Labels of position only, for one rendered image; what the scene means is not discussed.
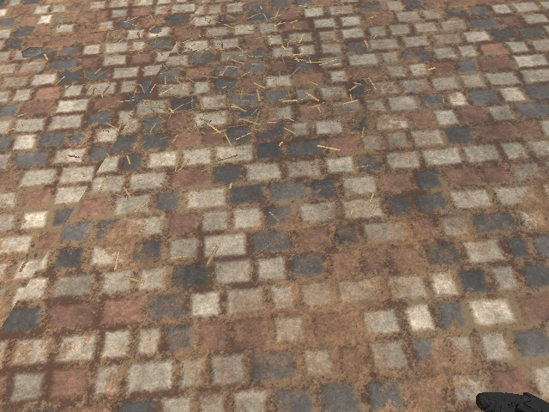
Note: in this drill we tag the right robot hand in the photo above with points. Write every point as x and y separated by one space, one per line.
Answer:
509 402

